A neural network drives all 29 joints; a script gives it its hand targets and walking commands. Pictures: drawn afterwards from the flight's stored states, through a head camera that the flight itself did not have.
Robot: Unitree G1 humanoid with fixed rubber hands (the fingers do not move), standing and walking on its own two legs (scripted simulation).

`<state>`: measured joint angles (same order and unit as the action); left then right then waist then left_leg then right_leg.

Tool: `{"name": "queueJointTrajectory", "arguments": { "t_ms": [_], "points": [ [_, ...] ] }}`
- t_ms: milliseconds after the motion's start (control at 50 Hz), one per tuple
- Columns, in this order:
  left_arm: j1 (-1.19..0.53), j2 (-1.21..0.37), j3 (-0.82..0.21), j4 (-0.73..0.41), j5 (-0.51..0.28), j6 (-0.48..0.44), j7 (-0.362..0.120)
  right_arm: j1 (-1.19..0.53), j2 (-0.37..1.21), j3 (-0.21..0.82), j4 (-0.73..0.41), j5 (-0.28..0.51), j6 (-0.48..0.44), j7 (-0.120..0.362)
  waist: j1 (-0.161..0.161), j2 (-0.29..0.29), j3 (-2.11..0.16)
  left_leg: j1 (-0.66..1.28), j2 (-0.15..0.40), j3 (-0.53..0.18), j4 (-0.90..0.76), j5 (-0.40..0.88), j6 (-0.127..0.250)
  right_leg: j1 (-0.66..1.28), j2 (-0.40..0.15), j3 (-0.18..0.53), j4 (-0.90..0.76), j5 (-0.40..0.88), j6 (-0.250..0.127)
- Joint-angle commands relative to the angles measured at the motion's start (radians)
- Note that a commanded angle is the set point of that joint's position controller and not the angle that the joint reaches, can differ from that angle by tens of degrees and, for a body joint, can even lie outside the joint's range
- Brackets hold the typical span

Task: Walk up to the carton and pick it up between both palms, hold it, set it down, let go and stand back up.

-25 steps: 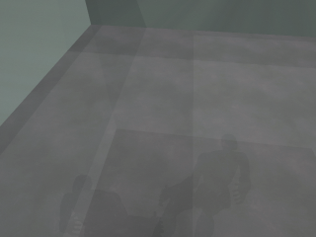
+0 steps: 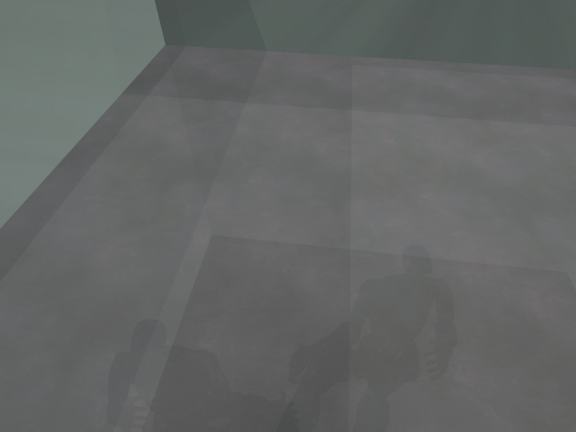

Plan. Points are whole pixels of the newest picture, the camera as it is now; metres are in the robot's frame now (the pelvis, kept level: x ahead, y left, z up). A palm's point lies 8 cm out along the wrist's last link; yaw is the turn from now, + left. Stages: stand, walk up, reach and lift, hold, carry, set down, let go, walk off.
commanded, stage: stand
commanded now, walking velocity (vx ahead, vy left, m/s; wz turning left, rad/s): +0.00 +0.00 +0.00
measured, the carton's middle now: out of the picture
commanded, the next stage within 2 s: none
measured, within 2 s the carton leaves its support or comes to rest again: neither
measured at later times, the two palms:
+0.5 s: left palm out of the picture +0.02 +0.24 -0.13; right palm out of the picture +0.02 -0.25 -0.13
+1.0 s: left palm out of the picture +0.01 +0.23 -0.13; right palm out of the picture +0.01 -0.24 -0.13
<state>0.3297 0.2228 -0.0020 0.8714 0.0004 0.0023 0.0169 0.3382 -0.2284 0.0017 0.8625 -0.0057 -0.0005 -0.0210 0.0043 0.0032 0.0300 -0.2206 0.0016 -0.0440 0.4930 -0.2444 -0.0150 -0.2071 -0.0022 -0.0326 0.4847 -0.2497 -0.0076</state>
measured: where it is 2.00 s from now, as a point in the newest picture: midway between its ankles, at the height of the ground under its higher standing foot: outside the picture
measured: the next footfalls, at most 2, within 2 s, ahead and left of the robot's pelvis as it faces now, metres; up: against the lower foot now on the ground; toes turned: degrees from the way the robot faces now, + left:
none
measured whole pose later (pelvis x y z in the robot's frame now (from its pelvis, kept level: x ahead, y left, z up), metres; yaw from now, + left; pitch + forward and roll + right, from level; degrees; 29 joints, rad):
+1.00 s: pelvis +0.01 +0.00 +0.00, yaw +0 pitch -2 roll +0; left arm 0.33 0.19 0.00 0.99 0.00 0.00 0.03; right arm 0.33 -0.20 0.01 0.99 0.00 0.00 -0.04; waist 0.01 0.00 0.03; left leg -0.19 0.00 -0.04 0.45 -0.23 -0.02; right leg -0.18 0.00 -0.03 0.44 -0.24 -0.01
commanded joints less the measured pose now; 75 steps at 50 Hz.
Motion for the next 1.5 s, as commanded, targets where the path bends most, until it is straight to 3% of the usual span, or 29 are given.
{"name": "queueJointTrajectory", "arguments": {
  "t_ms": [0, 1480],
  "points": [
    [0.038, 0.143, 0.038, -0.058, 0.0, -0.022, 0.009, 0.038, -0.132, -0.035, -0.053, 0.0, -0.022, -0.009, 0.0, -0.002, 0.023, -0.024, 0.074, -0.075, -0.091, 0.071, 0.029, -0.017, -0.095, 0.112, -0.116, 0.03, -0.018],
    [0.065, 0.079, 0.024, 0.119, -0.004, -0.019, 0.028, 0.056, -0.072, -0.018, 0.133, 0.004, -0.019, -0.03, 0.001, 0.0, 0.048, 0.0, 0.085, -0.06, -0.134, 0.107, 0.018, 0.019, -0.098, 0.101, -0.151, 0.083, -0.006]
  ]
}}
